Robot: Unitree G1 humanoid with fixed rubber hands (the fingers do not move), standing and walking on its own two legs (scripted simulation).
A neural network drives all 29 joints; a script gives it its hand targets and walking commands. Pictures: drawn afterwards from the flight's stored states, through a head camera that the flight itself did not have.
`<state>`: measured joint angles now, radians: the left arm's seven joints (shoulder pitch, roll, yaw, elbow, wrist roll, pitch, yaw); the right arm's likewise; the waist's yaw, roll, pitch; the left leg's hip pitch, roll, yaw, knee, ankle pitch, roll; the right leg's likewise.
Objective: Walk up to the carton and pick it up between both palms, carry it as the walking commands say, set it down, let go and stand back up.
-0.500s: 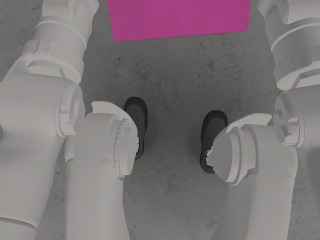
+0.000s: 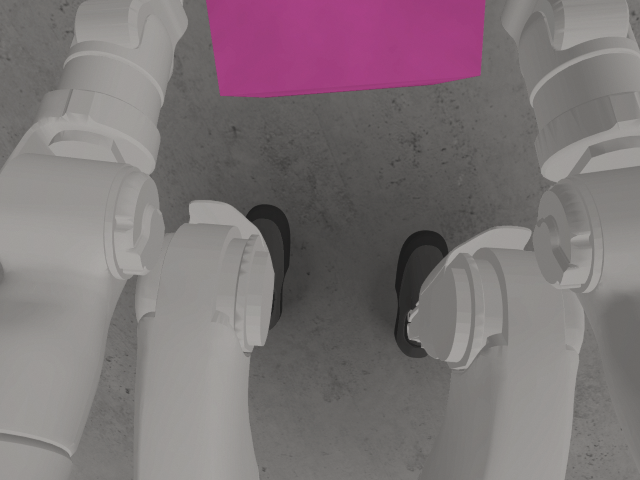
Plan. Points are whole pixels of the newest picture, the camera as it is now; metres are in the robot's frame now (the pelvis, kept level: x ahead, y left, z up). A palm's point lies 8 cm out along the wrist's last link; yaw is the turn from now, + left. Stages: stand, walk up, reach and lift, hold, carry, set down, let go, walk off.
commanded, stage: reach and lift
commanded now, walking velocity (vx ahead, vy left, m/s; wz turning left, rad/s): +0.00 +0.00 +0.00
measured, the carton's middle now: out of the picture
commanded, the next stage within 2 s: none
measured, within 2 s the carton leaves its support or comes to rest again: leaves its support in 0.22 s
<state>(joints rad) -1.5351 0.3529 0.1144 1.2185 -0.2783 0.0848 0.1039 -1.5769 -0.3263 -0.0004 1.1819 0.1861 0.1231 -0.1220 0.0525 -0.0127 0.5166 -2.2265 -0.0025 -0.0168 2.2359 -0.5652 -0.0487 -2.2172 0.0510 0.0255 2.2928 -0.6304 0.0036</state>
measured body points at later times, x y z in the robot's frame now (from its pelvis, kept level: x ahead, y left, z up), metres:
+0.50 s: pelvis -0.01 +0.00 +0.01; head +0.36 +0.01 +0.25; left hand +0.54 +0.20 -0.16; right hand +0.57 -0.11 -0.15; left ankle +0.12 +0.14 -0.32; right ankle +0.10 -0.12 -0.32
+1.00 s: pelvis -0.01 +0.01 +0.05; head +0.35 +0.02 +0.29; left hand +0.53 +0.20 -0.11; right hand +0.56 -0.11 -0.10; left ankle +0.12 +0.14 -0.32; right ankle +0.10 -0.12 -0.32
